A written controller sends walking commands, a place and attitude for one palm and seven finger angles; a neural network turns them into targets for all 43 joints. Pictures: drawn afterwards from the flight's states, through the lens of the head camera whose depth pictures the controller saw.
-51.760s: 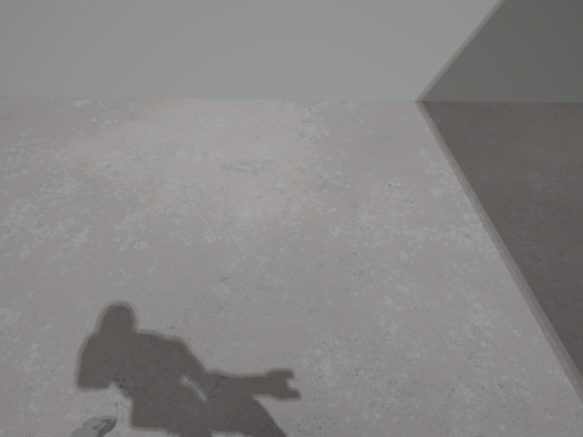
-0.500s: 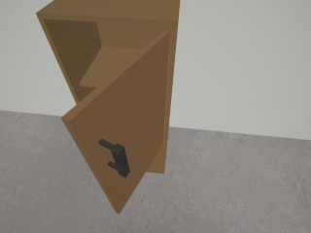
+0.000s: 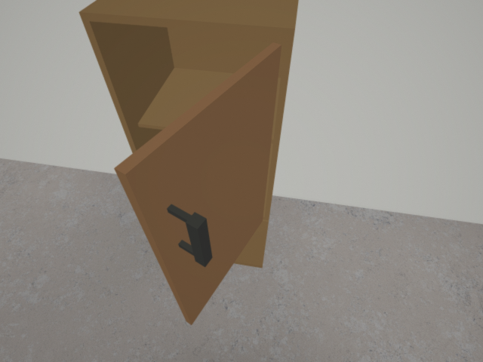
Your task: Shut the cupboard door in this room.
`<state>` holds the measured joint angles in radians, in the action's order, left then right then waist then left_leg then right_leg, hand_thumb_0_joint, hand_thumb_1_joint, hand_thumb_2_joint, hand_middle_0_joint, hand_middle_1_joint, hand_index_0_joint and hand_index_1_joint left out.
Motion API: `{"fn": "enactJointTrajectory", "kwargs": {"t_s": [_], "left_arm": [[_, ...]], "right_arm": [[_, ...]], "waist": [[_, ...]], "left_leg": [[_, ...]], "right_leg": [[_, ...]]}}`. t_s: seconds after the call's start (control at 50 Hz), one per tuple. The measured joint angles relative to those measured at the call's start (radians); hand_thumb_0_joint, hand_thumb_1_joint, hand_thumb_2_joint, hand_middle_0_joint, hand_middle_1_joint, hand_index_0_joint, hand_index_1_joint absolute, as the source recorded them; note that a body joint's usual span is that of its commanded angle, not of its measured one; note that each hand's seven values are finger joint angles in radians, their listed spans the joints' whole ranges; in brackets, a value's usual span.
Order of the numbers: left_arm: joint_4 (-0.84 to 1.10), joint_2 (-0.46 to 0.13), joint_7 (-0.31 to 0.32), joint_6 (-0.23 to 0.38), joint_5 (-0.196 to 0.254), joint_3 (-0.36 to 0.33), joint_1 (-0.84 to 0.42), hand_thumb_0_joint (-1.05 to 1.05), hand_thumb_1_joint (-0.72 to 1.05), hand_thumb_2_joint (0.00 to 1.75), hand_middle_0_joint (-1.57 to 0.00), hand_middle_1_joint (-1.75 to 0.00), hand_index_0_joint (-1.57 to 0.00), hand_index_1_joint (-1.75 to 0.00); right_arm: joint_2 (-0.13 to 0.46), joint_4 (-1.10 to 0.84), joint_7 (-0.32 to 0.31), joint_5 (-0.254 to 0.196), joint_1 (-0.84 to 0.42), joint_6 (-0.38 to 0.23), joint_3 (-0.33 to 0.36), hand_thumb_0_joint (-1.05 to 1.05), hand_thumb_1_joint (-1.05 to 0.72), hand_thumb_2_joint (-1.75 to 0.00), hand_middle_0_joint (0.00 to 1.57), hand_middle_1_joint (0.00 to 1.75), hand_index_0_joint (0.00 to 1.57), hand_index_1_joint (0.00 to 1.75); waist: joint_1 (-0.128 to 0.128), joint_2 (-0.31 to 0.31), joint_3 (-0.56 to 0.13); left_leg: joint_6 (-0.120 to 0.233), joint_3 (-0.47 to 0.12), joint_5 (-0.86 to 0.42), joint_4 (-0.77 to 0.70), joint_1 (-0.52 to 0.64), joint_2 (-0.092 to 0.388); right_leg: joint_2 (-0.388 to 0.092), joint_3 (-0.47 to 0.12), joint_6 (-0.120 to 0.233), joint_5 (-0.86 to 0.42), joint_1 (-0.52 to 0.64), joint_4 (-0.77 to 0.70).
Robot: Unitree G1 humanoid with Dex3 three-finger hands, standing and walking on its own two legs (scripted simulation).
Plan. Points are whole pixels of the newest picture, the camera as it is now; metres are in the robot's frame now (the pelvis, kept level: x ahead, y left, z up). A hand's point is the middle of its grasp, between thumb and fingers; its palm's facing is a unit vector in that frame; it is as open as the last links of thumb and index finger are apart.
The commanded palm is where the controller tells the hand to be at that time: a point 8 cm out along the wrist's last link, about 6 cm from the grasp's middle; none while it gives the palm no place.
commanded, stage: turn or walk to find it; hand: left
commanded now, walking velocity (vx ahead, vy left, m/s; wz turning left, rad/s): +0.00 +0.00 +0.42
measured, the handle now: (190, 235) +0.29 +0.11 +0.07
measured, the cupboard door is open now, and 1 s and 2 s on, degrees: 68 68 68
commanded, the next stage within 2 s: stand and wait in 0.36 s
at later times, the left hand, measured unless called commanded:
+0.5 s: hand out of the picture +0.05 +0.18 -0.16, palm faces +0.24 -0.93 -0.29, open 7.4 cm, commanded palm none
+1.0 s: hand out of the picture -0.10 +0.12 -0.18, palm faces +0.36 -0.91 -0.20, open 7.4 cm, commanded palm none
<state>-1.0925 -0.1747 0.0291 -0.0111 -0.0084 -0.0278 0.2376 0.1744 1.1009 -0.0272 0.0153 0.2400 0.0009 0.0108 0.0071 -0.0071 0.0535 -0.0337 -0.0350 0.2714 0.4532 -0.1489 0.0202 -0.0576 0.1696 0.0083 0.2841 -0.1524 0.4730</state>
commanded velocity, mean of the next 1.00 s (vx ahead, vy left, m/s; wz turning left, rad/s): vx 0.00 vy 0.00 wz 0.14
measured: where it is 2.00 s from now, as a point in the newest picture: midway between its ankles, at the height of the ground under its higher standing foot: outside the picture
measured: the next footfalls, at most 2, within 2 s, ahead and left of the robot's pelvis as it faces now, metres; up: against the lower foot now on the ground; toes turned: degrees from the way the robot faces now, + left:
right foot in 0.48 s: +0.03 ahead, -0.13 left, +0.00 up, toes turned +10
left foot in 0.86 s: -0.04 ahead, +0.08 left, +0.00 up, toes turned +18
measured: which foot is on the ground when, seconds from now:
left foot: down 0.00-0.48, up 0.50-0.84, down 0.86-1.00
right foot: down 0.00-0.20, up 0.22-0.46, down 0.48-1.00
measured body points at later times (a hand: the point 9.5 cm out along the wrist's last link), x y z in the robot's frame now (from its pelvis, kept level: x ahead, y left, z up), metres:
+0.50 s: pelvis -0.02 -0.04 -0.01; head +0.02 -0.06 +0.44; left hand +0.03 +0.23 -0.14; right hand +0.05 -0.26 -0.18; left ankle -0.02 +0.14 -0.74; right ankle -0.01 -0.14 -0.74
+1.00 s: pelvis -0.01 -0.04 +0.00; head +0.00 -0.02 +0.45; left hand -0.12 +0.17 -0.16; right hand +0.14 -0.24 -0.15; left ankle -0.08 +0.07 -0.74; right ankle -0.01 -0.14 -0.74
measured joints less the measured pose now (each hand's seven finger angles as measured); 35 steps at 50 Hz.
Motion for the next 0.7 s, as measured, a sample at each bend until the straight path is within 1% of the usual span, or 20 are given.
{"fn": "enactJointTrajectory", "kwargs": {"t_s": [0.1,0.16,0.2,0.22,0.24,0.28,0.32,0.34,0.36,0.4,0.44,0.46,0.48,0.5,0.54,0.56,0.6,0.64,0.7], "left_arm": [[0.025,0.002,0.0,-0.013,-0.004,-0.015,-0.005,0.0,0.91,0.89,-0.2,-0.3,-0.2,-0.3],[0.037,-0.004,-0.002,-0.02,-0.008,-0.023,-0.01,0.0,0.91,0.89,-0.2,-0.3,-0.2,-0.3],[0.045,-0.012,-0.003,-0.027,-0.01,-0.03,-0.013,0.0,0.91,0.89,-0.2,-0.3,-0.2,-0.3],[0.049,-0.018,-0.004,-0.031,-0.009,-0.034,-0.014,0.0,0.91,0.89,-0.2,-0.3,-0.2,-0.3],[0.053,-0.024,-0.004,-0.036,-0.007,-0.037,-0.018,0.0,0.91,0.89,-0.2,-0.3,-0.2,-0.3],[0.061,-0.035,-0.003,-0.045,-0.007,-0.04,-0.038,0.0,0.91,0.89,-0.2,-0.3,-0.2,-0.3],[0.076,-0.04,-0.005,-0.045,-0.007,-0.042,-0.064,0.0,0.91,0.89,-0.2,-0.3,-0.2,-0.3],[0.087,-0.04,-0.006,-0.042,-0.006,-0.042,-0.077,0.0,0.91,0.89,-0.2,-0.3,-0.19,-0.3],[0.099,-0.039,-0.008,-0.038,-0.004,-0.041,-0.089,0.0,0.91,0.89,-0.2,-0.3,-0.19,-0.3],[0.123,-0.034,-0.011,-0.029,0.001,-0.037,-0.11,0.0,0.91,0.89,-0.2,-0.3,-0.19,-0.3],[0.141,-0.027,-0.012,-0.017,0.005,-0.031,-0.123,0.0,0.91,0.89,-0.2,-0.3,-0.19,-0.3],[0.148,-0.025,-0.011,-0.008,0.006,-0.028,-0.124,0.0,0.91,0.89,-0.2,-0.3,-0.19,-0.3],[0.153,-0.026,-0.01,0.003,0.005,-0.024,-0.119,0.0,0.91,0.89,-0.2,-0.3,-0.19,-0.3],[0.148,-0.018,-0.006,0.012,0.0,-0.022,-0.116,0.0,0.91,0.89,-0.2,-0.3,-0.19,-0.3],[0.138,-0.002,-0.006,0.013,-0.006,-0.011,-0.097,0.0,0.91,0.89,-0.2,-0.3,-0.19,-0.3],[0.131,0.006,-0.006,0.011,-0.008,-0.008,-0.083,0.0,0.91,0.89,-0.2,-0.3,-0.19,-0.3],[0.115,0.021,-0.006,0.006,-0.01,-0.005,-0.054,0.0,0.91,0.89,-0.2,-0.3,-0.2,-0.3],[0.1,0.031,-0.006,0.006,-0.012,-0.002,-0.026,0.0,0.91,0.89,-0.2,-0.3,-0.2,-0.3],[0.082,0.028,-0.003,0.013,-0.013,-0.003,0.01,0.0,0.93,0.89,-0.2,-0.3,-0.2,-0.3]], "right_arm": [[-0.005,-0.018,0.006,0.002,0.012,0.02,0.011,0.0,-0.91,-0.9,0.2,0.3,0.2,0.3],[-0.007,-0.03,0.012,0.003,0.021,0.027,0.021,0.0,-0.9,-0.9,0.2,0.3,0.2,0.3],[-0.012,-0.036,0.016,0.004,0.027,0.03,0.027,0.0,-0.9,-0.9,0.2,0.3,0.2,0.3],[-0.015,-0.041,0.017,0.007,0.03,0.029,0.028,0.0,-0.9,-0.9,0.2,0.3,0.2,0.3],[-0.02,-0.048,0.017,0.009,0.032,0.024,0.029,0.0,-0.9,-0.9,0.2,0.3,0.2,0.3],[-0.03,-0.06,0.011,0.01,0.037,0.013,0.03,0.0,-0.9,-0.9,0.2,0.3,0.2,0.3],[-0.033,-0.068,0.005,0.012,0.043,0.008,0.03,0.0,-0.9,-0.9,0.2,0.3,0.2,0.3],[-0.032,-0.07,0.003,0.014,0.044,0.009,0.029,0.0,-0.9,-0.9,0.2,0.3,0.2,0.3],[-0.029,-0.072,0.002,0.015,0.044,0.011,0.029,0.0,-0.9,-0.9,0.2,0.3,0.2,0.3],[-0.019,-0.076,0.001,0.017,0.04,0.016,0.032,0.0,-0.9,-0.9,0.2,0.3,0.2,0.3],[-0.005,-0.079,0.001,0.017,0.033,0.021,0.037,0.0,-0.9,-0.9,0.2,0.3,0.2,0.3],[0.002,-0.08,0.002,0.015,0.032,0.022,0.039,0.0,-0.9,-0.9,0.2,0.3,0.2,0.3],[0.008,-0.08,0.004,0.012,0.031,0.023,0.043,0.0,-0.9,-0.9,0.2,0.3,0.2,0.3],[0.018,-0.076,0.006,0.008,0.021,0.025,0.048,0.0,-0.9,-0.9,0.2,0.3,0.2,0.3],[0.036,-0.075,0.007,0.008,0.008,0.037,0.059,0.0,-0.9,-0.9,0.2,0.3,0.2,0.3],[0.042,-0.076,0.007,0.009,0.005,0.042,0.064,0.0,-0.9,-0.9,0.2,0.3,0.2,0.3],[0.055,-0.074,0.009,0.011,-0.006,0.044,0.068,0.0,-0.9,-0.9,0.2,0.3,0.2,0.3],[0.062,-0.072,0.012,0.009,-0.017,0.04,0.068,0.0,-0.9,-0.9,0.2,0.3,0.2,0.3],[0.06,-0.069,0.014,0.005,-0.033,0.034,0.063,0.0,-0.91,-0.9,0.2,0.3,0.19,0.3]], "waist": [[0.0,-0.007,0.015],[-0.007,-0.006,0.023],[-0.004,0.01,0.023],[-0.004,0.019,0.02],[-0.008,0.025,0.018],[-0.022,0.025,0.016],[-0.032,0.014,0.014],[-0.034,0.006,0.014],[-0.035,-0.003,0.013],[-0.036,-0.02,0.013],[-0.035,-0.033,0.012],[-0.031,-0.036,0.009],[-0.024,-0.03,0.002],[-0.021,-0.041,0.005],[-0.025,-0.051,0.002],[-0.025,-0.048,-0.006],[-0.02,-0.04,-0.015],[-0.016,-0.034,-0.019],[-0.006,-0.027,-0.015]], "left_leg": [[0.002,-0.031,0.028,0.091,-0.072,-0.008],[0.009,-0.01,0.055,0.156,-0.112,-0.001],[0.019,-0.008,0.061,0.177,-0.125,-0.015],[0.021,-0.008,0.062,0.182,-0.132,-0.022],[0.024,-0.011,0.061,0.181,-0.139,-0.027],[0.025,-0.032,0.04,0.158,-0.148,-0.034],[0.023,-0.064,0.007,0.116,-0.152,-0.037],[0.02,-0.079,-0.01,0.095,-0.153,-0.037],[0.017,-0.095,-0.026,0.076,-0.155,-0.037],[0.005,-0.124,-0.049,0.05,-0.16,-0.037],[-0.011,-0.147,-0.06,0.045,-0.168,-0.039],[-0.02,-0.155,-0.056,0.056,-0.175,-0.043],[-0.029,-0.156,-0.044,0.081,-0.185,-0.051],[-0.022,-0.153,-0.001,0.126,-0.197,-0.046],[-0.008,-0.118,0.138,0.259,-0.229,-0.046],[-0.003,-0.094,0.171,0.327,-0.244,-0.049],[0.001,-0.049,0.172,0.441,-0.262,-0.042],[0.002,-0.019,0.148,0.484,-0.257,-0.027],[-0.003,0.007,0.128,0.44,-0.221,-0.003]], "right_leg": [[-0.011,0.029,0.002,0.025,-0.042,0.06],[-0.025,0.053,-0.001,0.05,-0.061,0.107],[-0.045,0.057,-0.008,0.069,-0.077,0.145],[-0.052,0.051,-0.015,0.079,-0.091,0.165],[-0.046,0.026,-0.024,0.123,-0.112,0.212],[-0.015,-0.039,-0.032,0.216,-0.17,0.36],[0.013,-0.084,-0.038,0.238,-0.215,0.464],[0.023,-0.099,-0.042,0.236,-0.227,0.48],[0.031,-0.11,-0.045,0.234,-0.232,0.473],[0.042,-0.128,-0.051,0.225,-0.222,0.409],[0.047,-0.139,-0.055,0.174,-0.183,0.279],[0.047,-0.139,-0.057,0.111,-0.149,0.182],[0.038,-0.139,-0.053,0.046,-0.115,0.093],[0.045,-0.131,-0.032,0.03,-0.11,0.094],[0.043,-0.113,0.011,0.05,-0.097,0.117],[0.036,-0.108,0.023,0.056,-0.086,0.113],[0.026,-0.104,0.033,0.053,-0.06,0.087],[0.022,-0.101,0.035,0.041,-0.04,0.059],[0.025,-0.088,0.04,0.027,-0.022,0.027]]}}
